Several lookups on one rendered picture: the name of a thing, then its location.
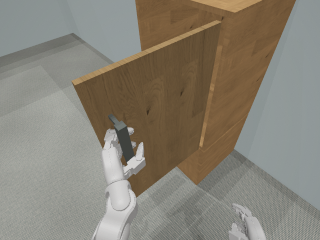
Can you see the cupboard door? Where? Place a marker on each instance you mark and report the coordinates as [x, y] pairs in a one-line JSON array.
[[162, 93]]

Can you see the robot right hand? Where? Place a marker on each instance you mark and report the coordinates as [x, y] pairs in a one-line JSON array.
[[250, 230]]

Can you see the handle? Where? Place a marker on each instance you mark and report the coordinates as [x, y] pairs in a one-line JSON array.
[[123, 137]]

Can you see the robot left hand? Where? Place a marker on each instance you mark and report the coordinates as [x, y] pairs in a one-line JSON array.
[[111, 155]]

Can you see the left robot forearm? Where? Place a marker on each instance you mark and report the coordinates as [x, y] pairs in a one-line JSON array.
[[121, 208]]

